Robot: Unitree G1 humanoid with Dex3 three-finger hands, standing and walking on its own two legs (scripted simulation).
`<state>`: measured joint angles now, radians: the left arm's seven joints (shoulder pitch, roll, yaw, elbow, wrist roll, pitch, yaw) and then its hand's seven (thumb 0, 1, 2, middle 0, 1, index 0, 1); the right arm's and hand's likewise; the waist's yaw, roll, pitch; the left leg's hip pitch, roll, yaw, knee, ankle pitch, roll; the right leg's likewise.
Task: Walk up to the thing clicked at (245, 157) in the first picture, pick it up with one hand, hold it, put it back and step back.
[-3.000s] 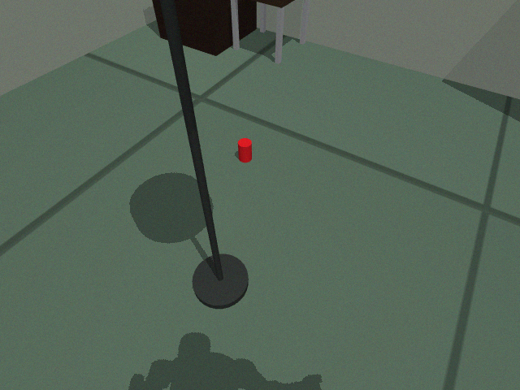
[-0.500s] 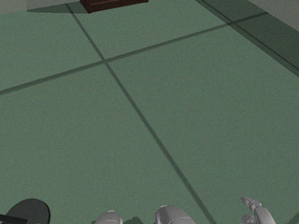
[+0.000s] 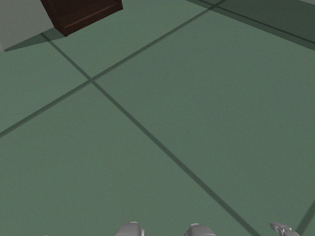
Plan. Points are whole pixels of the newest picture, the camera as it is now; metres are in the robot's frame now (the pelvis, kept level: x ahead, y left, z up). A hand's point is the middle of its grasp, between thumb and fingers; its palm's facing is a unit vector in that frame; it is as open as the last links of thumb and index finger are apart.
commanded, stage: walk up
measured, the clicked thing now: out of the picture +0.35 +1.35 -0.69
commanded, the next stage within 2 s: stand in 1.22 s
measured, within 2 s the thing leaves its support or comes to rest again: neither
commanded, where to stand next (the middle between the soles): +0.05 +0.03 m, yaw -3 degrees
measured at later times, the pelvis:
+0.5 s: pelvis -0.02 +0.02 +0.01, yaw -5 degrees
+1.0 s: pelvis -0.01 +0.03 +0.02, yaw -8 degrees
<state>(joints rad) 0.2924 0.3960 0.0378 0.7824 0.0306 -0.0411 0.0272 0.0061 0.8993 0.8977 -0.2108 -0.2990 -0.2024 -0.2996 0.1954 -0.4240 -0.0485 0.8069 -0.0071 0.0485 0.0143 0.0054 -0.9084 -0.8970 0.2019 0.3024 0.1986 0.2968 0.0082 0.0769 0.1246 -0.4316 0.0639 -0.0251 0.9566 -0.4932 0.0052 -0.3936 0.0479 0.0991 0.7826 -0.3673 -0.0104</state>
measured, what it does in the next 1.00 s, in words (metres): steps on the spot: left foot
